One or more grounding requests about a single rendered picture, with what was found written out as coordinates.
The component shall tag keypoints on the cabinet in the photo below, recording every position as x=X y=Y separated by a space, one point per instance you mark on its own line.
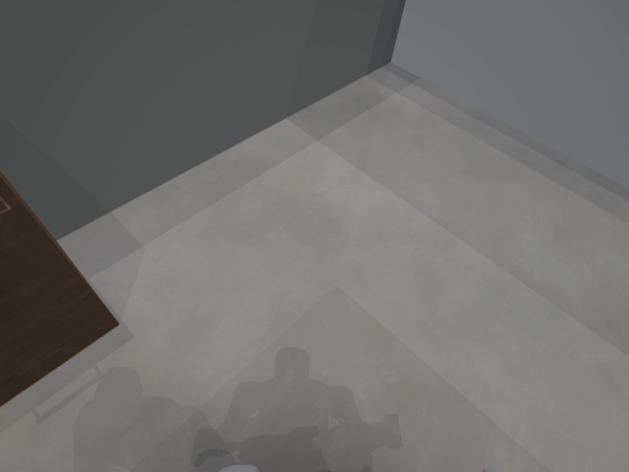
x=48 y=311

